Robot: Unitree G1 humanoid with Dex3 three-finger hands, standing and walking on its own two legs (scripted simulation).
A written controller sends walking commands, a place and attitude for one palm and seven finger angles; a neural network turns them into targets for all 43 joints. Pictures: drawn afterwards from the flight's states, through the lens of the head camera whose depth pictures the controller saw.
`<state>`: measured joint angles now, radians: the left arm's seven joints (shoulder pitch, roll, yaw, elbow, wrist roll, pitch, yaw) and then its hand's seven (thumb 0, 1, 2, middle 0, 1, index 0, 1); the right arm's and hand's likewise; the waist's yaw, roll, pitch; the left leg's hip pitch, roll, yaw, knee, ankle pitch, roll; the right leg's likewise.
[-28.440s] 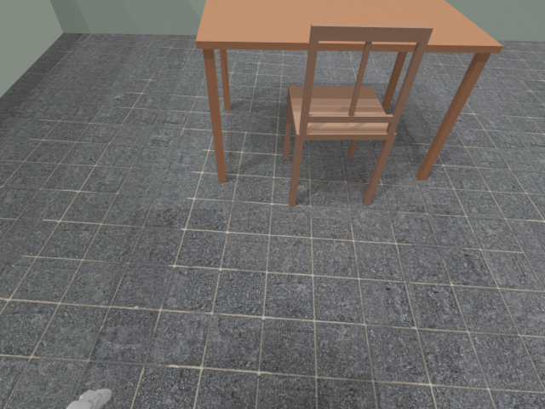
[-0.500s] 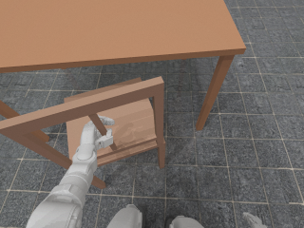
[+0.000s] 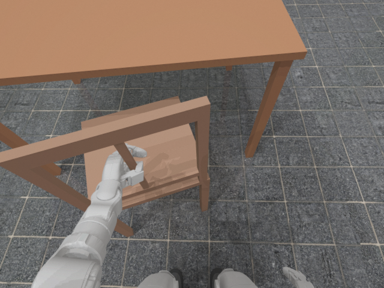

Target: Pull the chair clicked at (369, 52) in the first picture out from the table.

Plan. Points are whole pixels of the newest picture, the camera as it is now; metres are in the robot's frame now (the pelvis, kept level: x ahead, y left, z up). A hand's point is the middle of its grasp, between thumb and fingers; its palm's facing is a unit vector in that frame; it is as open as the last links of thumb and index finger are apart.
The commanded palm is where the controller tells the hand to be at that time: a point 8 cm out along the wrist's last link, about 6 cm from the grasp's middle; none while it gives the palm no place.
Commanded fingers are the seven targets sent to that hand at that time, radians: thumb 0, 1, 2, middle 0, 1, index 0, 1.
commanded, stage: step backward, pulling the chair out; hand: left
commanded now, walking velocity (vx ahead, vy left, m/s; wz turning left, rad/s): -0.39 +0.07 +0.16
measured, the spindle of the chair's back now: (134, 167) +0.39 +0.16 -0.09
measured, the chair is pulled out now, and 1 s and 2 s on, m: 0.15 0.22 0.27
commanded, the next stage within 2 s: none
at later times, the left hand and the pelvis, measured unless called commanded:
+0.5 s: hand (137, 192) +0.31 +0.14 -0.06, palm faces -0.08 -0.98 -0.17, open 4.9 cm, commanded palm +0.29 +0.19 -0.06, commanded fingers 0.00 0.90 0.90 -0.50 -1.45 -0.50 -1.45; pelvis -0.06 +0.03 +0.00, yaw +4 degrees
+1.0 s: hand (135, 202) +0.29 +0.14 -0.06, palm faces +0.03 -0.98 -0.18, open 5.0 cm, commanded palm +0.25 +0.19 -0.06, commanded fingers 0.00 0.90 0.90 -0.50 -1.45 -0.50 -1.45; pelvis -0.09 +0.01 -0.01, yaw +7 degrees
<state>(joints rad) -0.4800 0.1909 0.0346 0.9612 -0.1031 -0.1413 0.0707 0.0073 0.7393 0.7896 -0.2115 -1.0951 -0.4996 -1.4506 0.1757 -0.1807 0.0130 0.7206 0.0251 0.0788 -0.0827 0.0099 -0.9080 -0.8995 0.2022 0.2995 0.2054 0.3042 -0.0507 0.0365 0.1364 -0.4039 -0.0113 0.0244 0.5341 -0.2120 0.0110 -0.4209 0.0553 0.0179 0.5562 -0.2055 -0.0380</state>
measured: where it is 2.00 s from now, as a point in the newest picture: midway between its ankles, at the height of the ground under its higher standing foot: outside the picture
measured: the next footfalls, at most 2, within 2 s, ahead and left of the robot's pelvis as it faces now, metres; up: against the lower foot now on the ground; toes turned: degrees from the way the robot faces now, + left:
left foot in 0.36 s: -0.10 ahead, +0.14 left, +0.00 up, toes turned +7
left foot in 1.94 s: -0.17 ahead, +0.14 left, +0.00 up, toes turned +9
